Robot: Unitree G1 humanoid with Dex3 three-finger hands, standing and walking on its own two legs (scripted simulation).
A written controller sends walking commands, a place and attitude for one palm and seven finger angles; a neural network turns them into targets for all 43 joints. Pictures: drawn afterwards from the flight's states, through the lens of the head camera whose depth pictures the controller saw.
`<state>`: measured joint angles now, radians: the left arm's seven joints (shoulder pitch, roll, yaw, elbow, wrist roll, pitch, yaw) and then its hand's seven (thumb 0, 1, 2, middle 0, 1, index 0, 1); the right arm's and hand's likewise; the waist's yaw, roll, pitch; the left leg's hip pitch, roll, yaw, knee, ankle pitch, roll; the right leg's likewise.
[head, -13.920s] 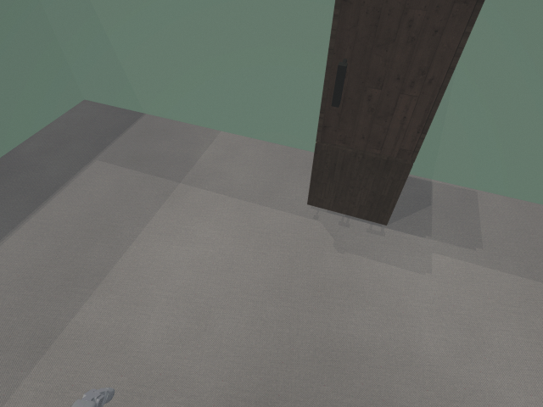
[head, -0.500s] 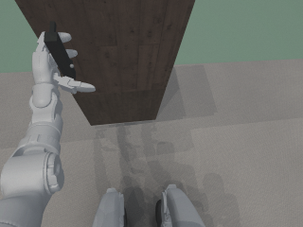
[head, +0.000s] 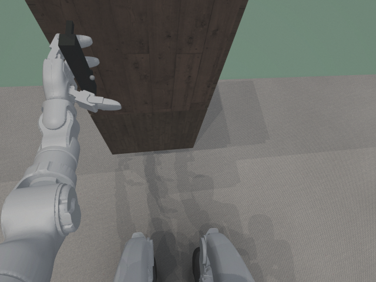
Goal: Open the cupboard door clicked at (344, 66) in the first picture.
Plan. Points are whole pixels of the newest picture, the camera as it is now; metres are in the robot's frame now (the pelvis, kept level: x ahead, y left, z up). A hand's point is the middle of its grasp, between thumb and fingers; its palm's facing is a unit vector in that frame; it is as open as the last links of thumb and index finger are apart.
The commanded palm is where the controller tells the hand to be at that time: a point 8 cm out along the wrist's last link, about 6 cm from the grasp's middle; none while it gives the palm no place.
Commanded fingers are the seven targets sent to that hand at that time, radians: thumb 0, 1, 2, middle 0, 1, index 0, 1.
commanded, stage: close the thumb around the handle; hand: left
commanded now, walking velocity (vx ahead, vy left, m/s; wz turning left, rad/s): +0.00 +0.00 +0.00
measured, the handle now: (80, 60) +0.56 +0.20 +0.04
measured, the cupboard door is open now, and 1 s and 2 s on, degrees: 0 3 48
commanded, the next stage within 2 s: pull the door open along its arc in 0.62 s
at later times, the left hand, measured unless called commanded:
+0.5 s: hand (92, 79) +0.51 +0.17 +0.04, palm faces +0.11 -0.99 +0.00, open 6.4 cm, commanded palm +0.49 +0.18 +0.04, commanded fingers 0.00 0.90 0.90 -0.40 -1.35 -0.40 -1.35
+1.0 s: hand (92, 84) +0.50 +0.17 +0.04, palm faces +0.06 -1.00 +0.00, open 6.1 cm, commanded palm +0.44 +0.21 +0.04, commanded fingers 0.00 0.90 0.90 -0.40 -1.35 -0.40 -1.35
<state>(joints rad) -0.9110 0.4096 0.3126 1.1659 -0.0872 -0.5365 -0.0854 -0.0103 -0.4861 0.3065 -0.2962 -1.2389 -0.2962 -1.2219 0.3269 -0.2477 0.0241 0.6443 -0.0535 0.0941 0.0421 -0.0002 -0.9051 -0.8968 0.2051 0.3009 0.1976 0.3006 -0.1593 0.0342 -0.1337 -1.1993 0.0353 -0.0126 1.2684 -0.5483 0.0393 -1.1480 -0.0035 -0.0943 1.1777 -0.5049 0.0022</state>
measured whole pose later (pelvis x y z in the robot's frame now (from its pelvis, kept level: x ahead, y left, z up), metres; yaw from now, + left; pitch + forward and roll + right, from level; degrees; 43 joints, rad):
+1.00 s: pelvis +0.01 -0.01 +0.01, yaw -1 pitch +26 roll -3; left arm -0.73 0.39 0.37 1.01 -0.13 -0.51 -0.15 0.01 0.68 0.74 -0.35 -1.35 -0.35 -1.35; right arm 0.34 -0.25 0.02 0.60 -0.02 0.11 0.04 0.00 -0.91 -0.90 0.20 0.30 0.20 0.30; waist -0.15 0.03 -0.14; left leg -1.13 0.06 0.02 1.22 -0.55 0.03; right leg -1.10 0.02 -0.06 1.14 -0.50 0.00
